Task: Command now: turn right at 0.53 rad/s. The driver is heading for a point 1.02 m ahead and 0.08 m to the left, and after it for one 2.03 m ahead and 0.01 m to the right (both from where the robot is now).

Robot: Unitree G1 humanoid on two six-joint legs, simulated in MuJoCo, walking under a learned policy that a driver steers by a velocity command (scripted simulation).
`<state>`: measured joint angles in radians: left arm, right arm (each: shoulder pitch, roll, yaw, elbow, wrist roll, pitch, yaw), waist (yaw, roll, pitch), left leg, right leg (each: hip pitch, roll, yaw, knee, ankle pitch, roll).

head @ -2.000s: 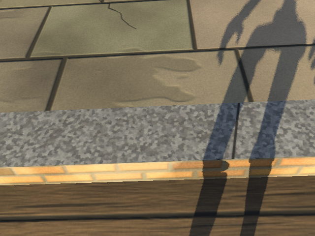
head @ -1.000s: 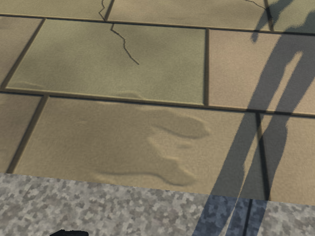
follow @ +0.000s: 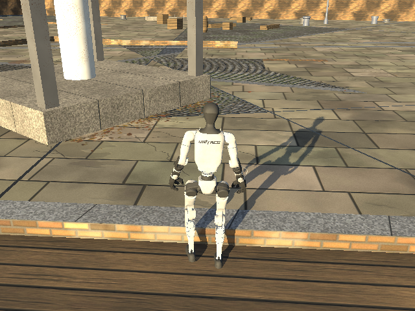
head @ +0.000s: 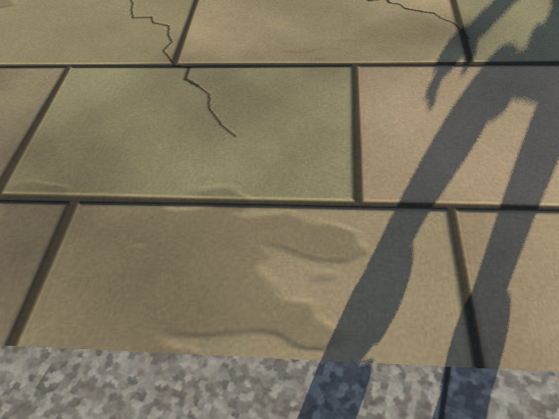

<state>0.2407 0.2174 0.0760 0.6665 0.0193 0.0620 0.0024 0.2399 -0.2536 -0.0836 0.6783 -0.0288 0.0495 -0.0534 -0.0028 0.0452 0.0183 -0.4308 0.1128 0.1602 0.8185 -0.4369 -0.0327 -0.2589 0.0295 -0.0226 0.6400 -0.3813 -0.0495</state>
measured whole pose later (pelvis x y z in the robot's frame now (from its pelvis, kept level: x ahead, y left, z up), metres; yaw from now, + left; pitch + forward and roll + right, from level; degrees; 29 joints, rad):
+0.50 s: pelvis -0.01 +0.00 +0.01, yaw -4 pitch +0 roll +0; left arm 0.33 0.18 0.05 0.72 0.03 0.01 0.03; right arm 0.31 -0.18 -0.04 0.73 -0.03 0.00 -0.01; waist -0.01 -0.04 -0.02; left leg -0.17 -0.07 0.04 0.50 -0.32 0.09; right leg -0.27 0.06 0.02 0.63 -0.37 -0.07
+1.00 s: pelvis +0.21 -0.03 +0.04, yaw +13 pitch +4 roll -1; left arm -0.02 0.09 -0.06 0.52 0.04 -0.02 0.00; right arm 0.49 -0.21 -0.06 0.92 0.01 -0.07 0.00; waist -0.04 0.01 0.01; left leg -0.10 -0.08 -0.22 0.81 -0.22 0.09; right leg -0.91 -0.02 -0.10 1.33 -0.51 -0.08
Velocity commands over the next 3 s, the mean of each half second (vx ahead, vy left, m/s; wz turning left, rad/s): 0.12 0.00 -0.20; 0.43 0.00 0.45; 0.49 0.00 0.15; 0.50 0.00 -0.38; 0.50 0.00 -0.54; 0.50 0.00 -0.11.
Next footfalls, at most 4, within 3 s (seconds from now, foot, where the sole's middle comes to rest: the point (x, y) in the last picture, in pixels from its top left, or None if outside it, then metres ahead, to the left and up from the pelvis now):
0.46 left None -0.01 0.07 -0.76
0.96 right None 0.37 -0.09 -0.60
1.48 left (234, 341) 0.61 0.17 -0.60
2.00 right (283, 219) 0.95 0.06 -0.60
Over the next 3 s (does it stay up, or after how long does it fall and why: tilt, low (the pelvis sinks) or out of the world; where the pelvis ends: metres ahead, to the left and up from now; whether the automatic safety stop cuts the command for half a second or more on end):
stays up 1.31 0.06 0.18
